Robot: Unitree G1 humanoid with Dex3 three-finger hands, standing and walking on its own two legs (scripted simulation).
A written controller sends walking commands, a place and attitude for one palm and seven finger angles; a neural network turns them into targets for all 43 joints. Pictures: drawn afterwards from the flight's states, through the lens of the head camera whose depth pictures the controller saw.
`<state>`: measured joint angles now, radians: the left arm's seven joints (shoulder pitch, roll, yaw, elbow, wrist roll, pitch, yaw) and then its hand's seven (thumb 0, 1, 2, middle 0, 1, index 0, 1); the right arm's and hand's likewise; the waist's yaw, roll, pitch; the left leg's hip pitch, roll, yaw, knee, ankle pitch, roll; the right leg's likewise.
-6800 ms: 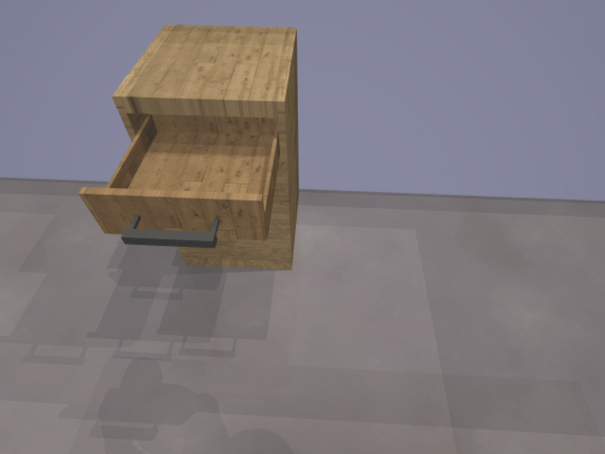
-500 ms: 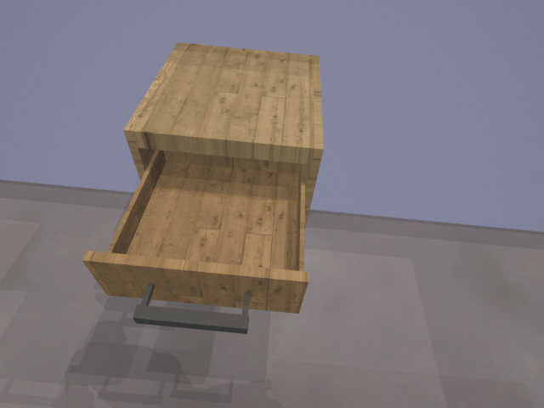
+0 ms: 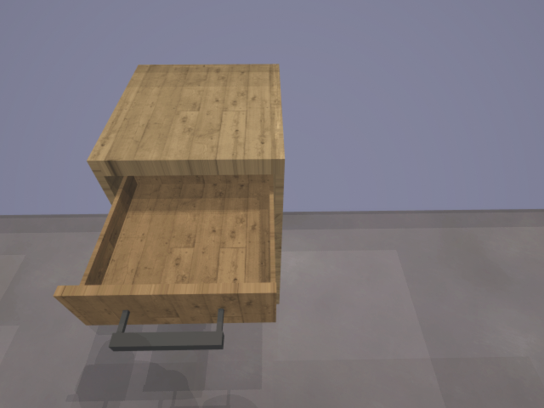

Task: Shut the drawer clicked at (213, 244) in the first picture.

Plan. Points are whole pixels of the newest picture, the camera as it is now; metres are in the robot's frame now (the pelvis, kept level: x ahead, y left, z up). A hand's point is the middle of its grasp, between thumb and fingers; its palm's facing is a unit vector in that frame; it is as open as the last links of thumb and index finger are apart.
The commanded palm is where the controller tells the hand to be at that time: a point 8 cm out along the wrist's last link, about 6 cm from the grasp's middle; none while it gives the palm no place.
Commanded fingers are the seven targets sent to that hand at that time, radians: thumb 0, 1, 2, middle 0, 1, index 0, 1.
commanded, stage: come to a stop and stand still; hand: left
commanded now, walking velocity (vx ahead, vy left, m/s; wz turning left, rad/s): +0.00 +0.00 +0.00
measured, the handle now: (170, 328) +0.28 +0.19 -0.13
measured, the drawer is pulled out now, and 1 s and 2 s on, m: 0.29 0.29 0.29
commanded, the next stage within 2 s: look again from close up in 0.34 s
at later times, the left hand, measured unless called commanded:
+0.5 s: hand out of the picture -0.05 +0.14 -0.17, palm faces +0.03 -0.98 -0.18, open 7.4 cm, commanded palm none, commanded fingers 0.00 0.90 0.90 -0.20 -0.30 -0.20 -0.30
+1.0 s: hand out of the picture -0.02 +0.20 -0.17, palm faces +0.02 -0.98 -0.20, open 7.4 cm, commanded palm none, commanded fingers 0.00 0.90 0.90 -0.20 -0.30 -0.20 -0.30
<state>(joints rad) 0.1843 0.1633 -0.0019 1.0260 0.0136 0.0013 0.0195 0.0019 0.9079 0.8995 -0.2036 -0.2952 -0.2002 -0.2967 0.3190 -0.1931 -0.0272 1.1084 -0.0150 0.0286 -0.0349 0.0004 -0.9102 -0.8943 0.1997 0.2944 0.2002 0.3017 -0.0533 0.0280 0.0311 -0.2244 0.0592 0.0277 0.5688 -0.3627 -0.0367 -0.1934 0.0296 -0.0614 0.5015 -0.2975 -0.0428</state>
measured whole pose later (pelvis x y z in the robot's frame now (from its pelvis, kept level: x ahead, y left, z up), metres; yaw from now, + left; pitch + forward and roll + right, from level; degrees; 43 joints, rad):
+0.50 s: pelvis -0.01 -0.02 +0.01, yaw +0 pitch -1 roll +0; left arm 0.36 0.12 -0.02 1.13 0.02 -0.03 0.05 0.00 0.91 0.90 -0.20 -0.30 -0.20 -0.30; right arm 0.29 -0.15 0.00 1.12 -0.01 0.01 -0.03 0.00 -0.91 -0.89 0.20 0.29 0.20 0.30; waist 0.01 0.02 0.05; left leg -0.23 0.07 0.02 0.56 -0.30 -0.03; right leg -0.17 0.05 -0.06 0.41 -0.23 -0.05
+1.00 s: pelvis -0.02 +0.03 +0.00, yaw +0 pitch +0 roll +0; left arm 0.32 0.17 -0.01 1.06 0.02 0.00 0.03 0.00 0.91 0.90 -0.20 -0.29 -0.20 -0.30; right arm 0.34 -0.13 0.02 1.08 -0.02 -0.02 -0.02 0.00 -0.92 -0.89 0.20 0.29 0.20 0.30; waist 0.01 -0.01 0.02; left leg -0.20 -0.03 0.06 0.47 -0.26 0.05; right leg -0.22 -0.03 -0.05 0.48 -0.26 0.00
